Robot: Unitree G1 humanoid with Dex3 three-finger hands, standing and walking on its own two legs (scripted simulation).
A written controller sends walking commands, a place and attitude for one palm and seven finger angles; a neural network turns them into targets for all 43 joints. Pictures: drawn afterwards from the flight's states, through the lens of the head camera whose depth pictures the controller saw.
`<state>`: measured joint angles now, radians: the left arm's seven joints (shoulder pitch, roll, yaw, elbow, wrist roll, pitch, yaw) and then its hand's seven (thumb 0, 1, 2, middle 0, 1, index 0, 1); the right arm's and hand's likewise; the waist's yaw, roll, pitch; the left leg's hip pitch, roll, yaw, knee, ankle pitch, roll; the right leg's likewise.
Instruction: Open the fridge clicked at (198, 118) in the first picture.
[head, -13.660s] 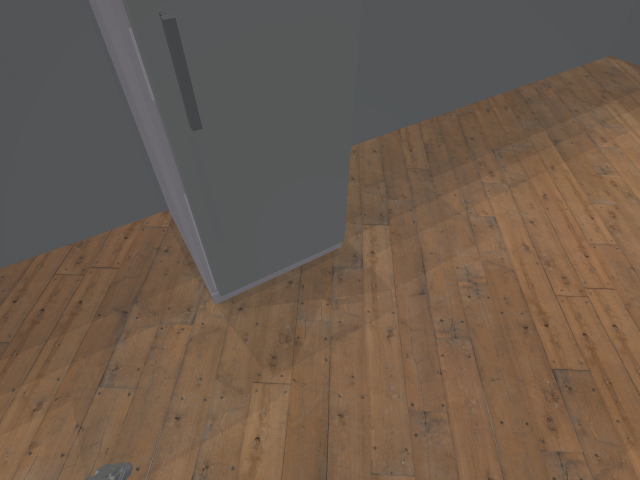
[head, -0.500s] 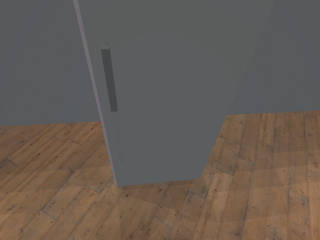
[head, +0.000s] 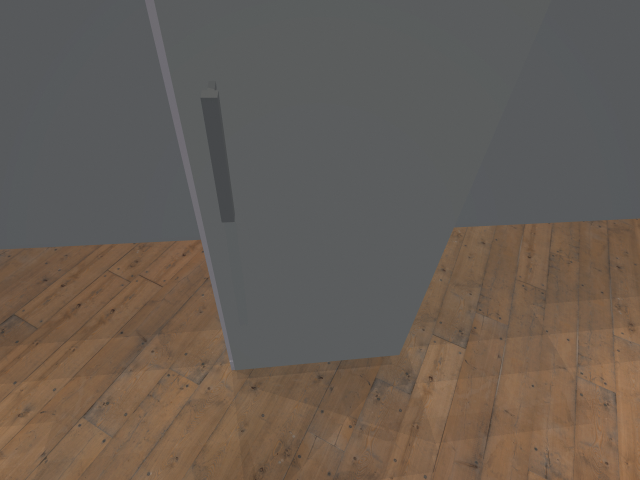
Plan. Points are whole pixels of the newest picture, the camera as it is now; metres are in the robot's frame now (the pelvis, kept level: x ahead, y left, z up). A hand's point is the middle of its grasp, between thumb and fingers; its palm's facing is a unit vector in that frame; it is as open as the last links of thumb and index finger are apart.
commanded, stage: look again from close up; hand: left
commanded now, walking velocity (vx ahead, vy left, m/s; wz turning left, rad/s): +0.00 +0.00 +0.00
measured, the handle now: (220, 157) +0.55 +0.20 +0.12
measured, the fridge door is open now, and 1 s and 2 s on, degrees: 0 0 0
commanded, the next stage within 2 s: none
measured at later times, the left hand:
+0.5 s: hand out of the picture +0.00 +0.18 -0.18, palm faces +0.00 -0.98 -0.19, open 7.4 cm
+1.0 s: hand out of the picture +0.00 +0.16 -0.18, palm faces +0.00 -0.99 -0.16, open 7.4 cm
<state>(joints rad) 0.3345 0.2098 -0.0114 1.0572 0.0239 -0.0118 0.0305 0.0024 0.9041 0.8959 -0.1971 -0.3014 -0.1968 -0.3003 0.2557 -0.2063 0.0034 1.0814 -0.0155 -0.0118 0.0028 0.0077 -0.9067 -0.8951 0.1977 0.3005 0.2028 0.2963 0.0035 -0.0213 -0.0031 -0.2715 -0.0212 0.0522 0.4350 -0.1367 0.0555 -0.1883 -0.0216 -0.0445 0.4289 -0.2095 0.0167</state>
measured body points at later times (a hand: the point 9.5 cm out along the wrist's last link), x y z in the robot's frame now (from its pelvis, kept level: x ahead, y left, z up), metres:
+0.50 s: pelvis +0.01 +0.00 +0.00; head +0.00 +0.01 +0.45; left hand +0.01 +0.23 -0.16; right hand +0.03 -0.24 -0.15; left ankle +0.06 +0.08 -0.74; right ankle +0.01 -0.13 -0.74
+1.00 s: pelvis +0.01 -0.01 +0.00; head +0.01 +0.01 +0.45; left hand +0.00 +0.21 -0.16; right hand +0.02 -0.23 -0.15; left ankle +0.06 +0.08 -0.74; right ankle +0.01 -0.13 -0.74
